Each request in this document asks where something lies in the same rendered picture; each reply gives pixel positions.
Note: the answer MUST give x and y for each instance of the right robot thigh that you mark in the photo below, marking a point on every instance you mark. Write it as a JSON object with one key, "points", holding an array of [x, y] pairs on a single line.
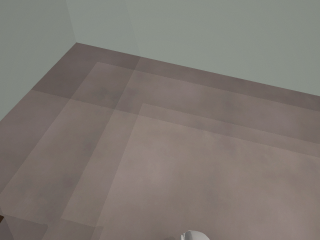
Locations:
{"points": [[193, 235]]}

